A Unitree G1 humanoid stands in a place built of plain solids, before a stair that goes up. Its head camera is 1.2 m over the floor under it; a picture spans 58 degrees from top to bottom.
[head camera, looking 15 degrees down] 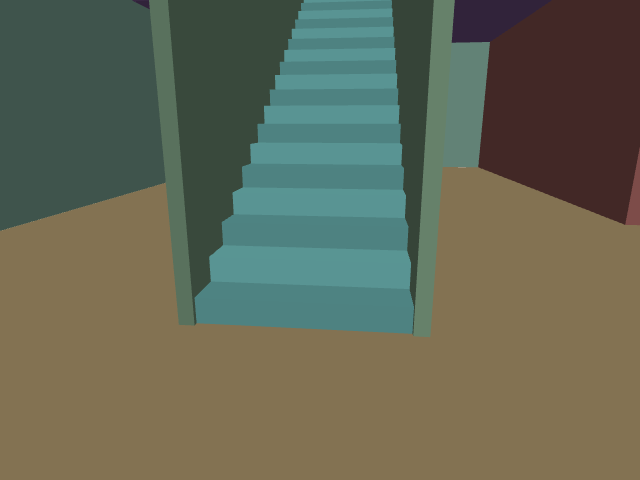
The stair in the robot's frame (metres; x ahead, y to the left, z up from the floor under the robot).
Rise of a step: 0.17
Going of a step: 0.29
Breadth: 1.33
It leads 6 degrees to the right of straight ahead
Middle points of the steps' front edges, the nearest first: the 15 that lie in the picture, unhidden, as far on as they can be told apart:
2.40 0.11 0.17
2.69 0.08 0.34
2.98 0.05 0.52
3.26 0.02 0.69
3.55 -0.01 0.86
3.84 -0.04 1.03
4.12 -0.07 1.20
4.41 -0.10 1.38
4.70 -0.13 1.55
4.98 -0.16 1.72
5.27 -0.20 1.89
5.56 -0.23 2.06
5.85 -0.26 2.24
6.13 -0.29 2.41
6.42 -0.32 2.58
